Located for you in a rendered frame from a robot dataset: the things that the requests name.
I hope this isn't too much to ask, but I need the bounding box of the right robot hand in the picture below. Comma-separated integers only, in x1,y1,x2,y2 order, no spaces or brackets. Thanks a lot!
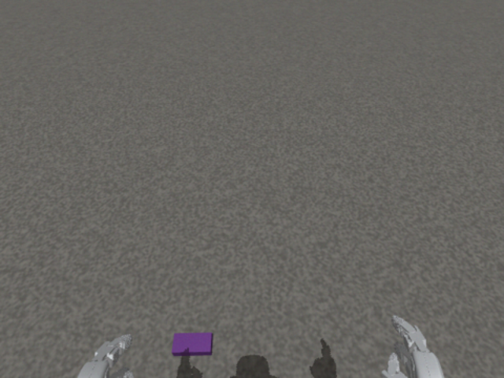
382,315,444,378

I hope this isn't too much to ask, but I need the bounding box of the small box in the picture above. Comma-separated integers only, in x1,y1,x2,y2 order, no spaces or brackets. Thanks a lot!
172,332,213,356

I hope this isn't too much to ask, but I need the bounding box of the left robot hand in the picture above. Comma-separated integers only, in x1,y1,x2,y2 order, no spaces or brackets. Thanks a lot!
77,334,134,378

